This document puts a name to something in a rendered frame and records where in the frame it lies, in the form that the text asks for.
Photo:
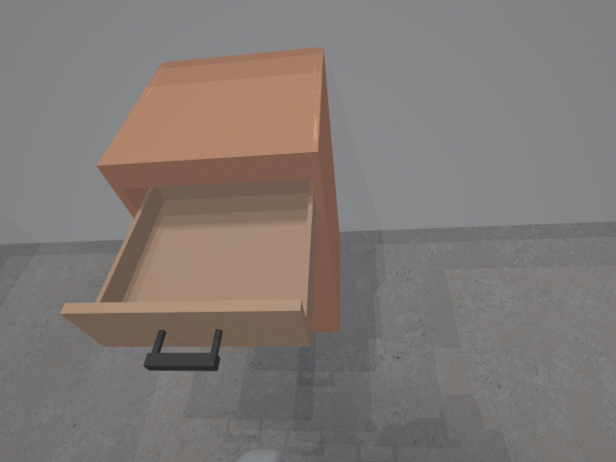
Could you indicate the cabinet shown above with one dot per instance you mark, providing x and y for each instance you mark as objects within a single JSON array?
[{"x": 242, "y": 118}]

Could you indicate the drawer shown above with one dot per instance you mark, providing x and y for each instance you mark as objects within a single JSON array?
[{"x": 239, "y": 257}]

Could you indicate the handle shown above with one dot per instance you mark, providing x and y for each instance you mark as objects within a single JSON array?
[{"x": 156, "y": 361}]

